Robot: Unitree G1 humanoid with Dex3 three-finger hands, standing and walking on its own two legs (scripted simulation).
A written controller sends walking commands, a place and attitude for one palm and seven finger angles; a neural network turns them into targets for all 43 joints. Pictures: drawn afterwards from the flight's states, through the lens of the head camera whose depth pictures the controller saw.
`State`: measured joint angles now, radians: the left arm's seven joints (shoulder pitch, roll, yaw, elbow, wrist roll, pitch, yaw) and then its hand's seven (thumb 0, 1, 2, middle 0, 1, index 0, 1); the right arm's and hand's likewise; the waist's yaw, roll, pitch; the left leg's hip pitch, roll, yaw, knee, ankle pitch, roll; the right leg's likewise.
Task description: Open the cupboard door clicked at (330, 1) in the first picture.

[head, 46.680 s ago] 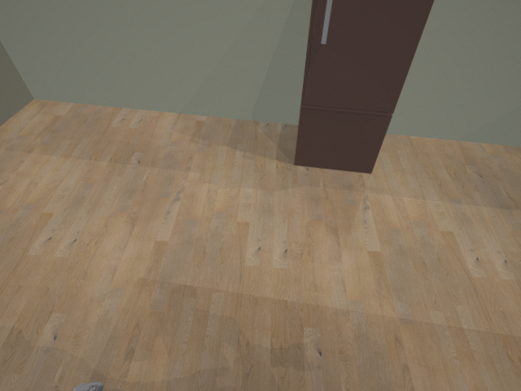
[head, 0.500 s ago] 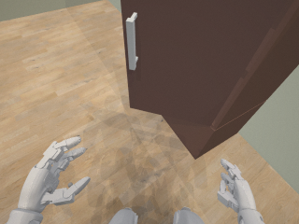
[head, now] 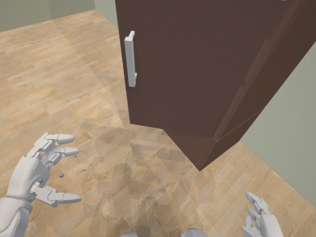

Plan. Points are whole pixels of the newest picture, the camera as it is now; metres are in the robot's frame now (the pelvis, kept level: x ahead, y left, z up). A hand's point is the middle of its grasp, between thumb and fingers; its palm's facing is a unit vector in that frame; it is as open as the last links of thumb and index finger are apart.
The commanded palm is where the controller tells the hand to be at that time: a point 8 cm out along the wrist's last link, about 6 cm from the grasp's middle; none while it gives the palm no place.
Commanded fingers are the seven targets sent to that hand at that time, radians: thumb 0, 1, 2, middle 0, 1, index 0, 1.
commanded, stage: raise the hand with hooked fingers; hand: left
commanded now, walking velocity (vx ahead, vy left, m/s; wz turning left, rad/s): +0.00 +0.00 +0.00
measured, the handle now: (132, 60) +0.60 +0.12 +0.10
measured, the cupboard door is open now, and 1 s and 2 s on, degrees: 45 45 45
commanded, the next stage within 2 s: move the hooked fingers beside the handle in 0.96 s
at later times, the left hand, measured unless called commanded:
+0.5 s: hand (39, 139) +0.29 +0.27 +0.11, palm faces -0.06 -1.00 -0.05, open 14.0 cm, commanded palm +0.26 +0.31 +0.11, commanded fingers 0.00 -0.50 0.30 -0.30 -1.20 -0.30 -1.20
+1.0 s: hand (46, 140) +0.29 +0.26 +0.11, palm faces -0.07 -1.00 -0.03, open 14.0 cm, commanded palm +0.27 +0.31 +0.11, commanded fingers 0.00 -0.50 0.30 -0.30 -1.20 -0.30 -1.20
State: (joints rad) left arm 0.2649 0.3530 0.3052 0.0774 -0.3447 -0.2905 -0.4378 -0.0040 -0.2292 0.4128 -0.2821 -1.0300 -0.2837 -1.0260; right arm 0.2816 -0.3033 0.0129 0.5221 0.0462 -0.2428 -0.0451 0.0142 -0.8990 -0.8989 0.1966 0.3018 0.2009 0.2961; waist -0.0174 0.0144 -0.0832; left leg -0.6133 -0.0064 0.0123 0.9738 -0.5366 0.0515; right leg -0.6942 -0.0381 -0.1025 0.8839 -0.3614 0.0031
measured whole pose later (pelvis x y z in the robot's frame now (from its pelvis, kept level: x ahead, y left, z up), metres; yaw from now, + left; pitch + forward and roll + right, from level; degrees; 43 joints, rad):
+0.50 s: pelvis +0.00 +0.00 +0.02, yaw +0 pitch +7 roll -2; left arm -0.09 0.47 0.45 0.42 -0.36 -0.19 -0.60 -0.01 -0.50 0.30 -0.30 -1.20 -0.30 -1.20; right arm 0.29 -0.29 0.07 0.54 0.05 -0.20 -0.06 0.01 -0.90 -0.90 0.20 0.30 0.20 0.30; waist 0.00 0.03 -0.06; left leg -0.49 -0.01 0.02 0.84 -0.48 0.05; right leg -0.58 -0.03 -0.10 0.76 -0.31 0.00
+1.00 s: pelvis +0.00 -0.01 +0.02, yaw -1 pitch +8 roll -2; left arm -0.08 0.46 0.45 0.44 -0.37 -0.21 -0.62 -0.01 -0.50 0.30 -0.30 -1.20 -0.30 -1.20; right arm 0.29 -0.29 0.06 0.53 0.05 -0.20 -0.06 0.01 -0.90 -0.90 0.20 0.30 0.20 0.30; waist 0.00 0.02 -0.06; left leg -0.49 0.00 0.02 0.82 -0.47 0.04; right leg -0.58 -0.02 -0.09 0.75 -0.30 -0.01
